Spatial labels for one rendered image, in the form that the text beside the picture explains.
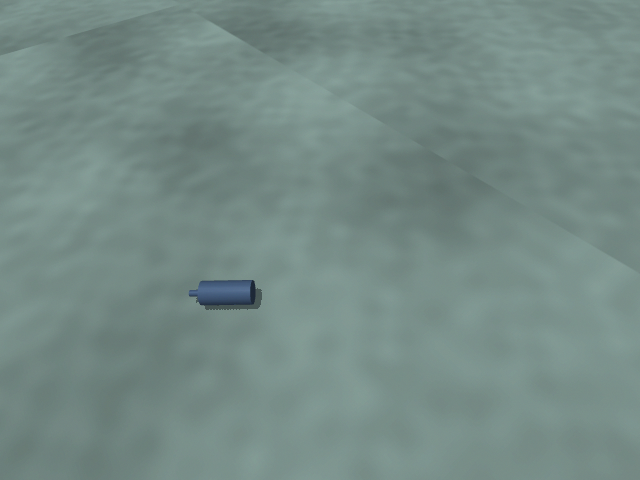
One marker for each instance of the bottle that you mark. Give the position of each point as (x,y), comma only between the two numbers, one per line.
(225,292)

